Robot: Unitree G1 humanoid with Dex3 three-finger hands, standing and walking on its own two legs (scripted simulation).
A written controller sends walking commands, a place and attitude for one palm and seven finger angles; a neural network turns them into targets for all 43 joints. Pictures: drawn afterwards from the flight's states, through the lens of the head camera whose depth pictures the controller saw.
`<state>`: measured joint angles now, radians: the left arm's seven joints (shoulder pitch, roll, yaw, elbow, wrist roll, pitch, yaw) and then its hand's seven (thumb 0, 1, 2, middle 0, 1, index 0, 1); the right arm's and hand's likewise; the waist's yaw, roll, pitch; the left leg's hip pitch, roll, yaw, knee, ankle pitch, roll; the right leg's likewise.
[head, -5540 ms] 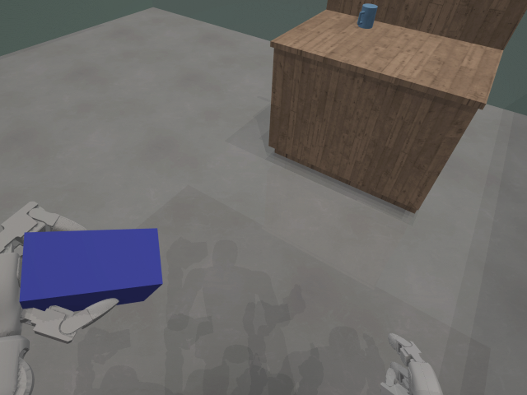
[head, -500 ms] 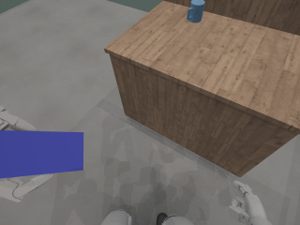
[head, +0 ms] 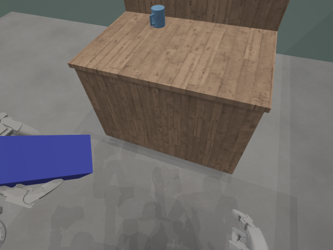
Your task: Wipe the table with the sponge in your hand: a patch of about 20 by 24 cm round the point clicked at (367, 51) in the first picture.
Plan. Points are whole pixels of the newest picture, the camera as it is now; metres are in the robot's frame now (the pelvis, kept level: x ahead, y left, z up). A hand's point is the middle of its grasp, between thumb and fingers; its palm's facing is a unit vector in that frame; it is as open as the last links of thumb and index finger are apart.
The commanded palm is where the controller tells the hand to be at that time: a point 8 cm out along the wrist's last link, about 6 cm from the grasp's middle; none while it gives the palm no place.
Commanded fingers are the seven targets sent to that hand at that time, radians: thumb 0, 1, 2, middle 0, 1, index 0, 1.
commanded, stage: turn to face it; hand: left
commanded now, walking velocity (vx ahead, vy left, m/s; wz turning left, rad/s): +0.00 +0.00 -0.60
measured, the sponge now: (59, 160) +0.22 +0.22 +0.16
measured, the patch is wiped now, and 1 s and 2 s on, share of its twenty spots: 0.00 0.00 0.00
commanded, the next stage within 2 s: take the last steps up to it in 0.94 s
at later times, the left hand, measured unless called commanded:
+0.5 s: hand (95, 160) +0.22 +0.15 +0.18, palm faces +0.18 -0.87 -0.45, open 10.4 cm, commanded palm +0.19 +0.18 +0.19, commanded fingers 0.00 0.10 1.30 -1.20 -1.60 -1.20 -1.60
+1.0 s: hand (186, 204) +0.17 +0.00 +0.18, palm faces -0.15 -0.82 -0.56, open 10.5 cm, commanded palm +0.15 +0.06 +0.19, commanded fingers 0.00 0.10 1.30 -1.20 -1.60 -1.20 -1.60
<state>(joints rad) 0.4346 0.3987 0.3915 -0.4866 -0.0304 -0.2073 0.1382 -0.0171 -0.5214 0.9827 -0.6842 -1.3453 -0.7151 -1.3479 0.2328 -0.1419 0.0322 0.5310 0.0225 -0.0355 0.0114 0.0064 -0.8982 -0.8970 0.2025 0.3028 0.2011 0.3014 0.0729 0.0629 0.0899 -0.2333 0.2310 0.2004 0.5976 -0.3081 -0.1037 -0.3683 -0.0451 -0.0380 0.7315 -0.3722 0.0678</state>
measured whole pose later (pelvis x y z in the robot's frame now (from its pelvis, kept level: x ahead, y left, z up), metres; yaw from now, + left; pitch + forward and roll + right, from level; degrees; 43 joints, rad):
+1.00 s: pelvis -0.14 -0.09 +0.01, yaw -33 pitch +1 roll +1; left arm 0.60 0.44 0.43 -0.57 -0.05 -0.22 0.14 -0.02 -0.52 0.98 -0.68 -1.35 -0.71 -1.35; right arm 0.17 -0.27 -0.05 0.58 0.01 0.02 -0.03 0.01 -0.90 -0.90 0.20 0.30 0.19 0.30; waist -0.03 0.00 0.10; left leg -0.43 0.04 0.05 0.92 -0.44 -0.06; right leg -0.34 0.06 0.00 0.48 -0.15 -0.08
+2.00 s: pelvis -0.08 -0.07 +0.01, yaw -33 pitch +0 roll +1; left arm 0.47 0.38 0.36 -0.51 -0.02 -0.24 0.14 -0.02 -0.52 0.98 -0.68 -1.35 -0.71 -1.35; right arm 0.19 -0.15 0.00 0.61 0.01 -0.12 -0.03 0.01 -0.90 -0.90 0.20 0.30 0.20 0.30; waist 0.00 0.00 0.05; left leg -0.25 0.03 0.16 0.52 -0.27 0.03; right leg -0.41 -0.07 -0.13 0.87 -0.44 0.03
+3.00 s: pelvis +0.13 -0.10 +0.01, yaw -32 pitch +0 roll +3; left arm 0.45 0.33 0.36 -0.39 -0.02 -0.24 0.14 -0.02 -0.52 0.98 -0.68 -1.36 -0.71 -1.35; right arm 0.18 -0.23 -0.01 0.66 0.00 -0.06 -0.03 0.01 -0.90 -0.90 0.20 0.30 0.20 0.30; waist 0.01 0.02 0.05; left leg -0.49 0.02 0.05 1.13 -0.37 -0.03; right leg -0.26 -0.08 -0.17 0.55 -0.30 -0.06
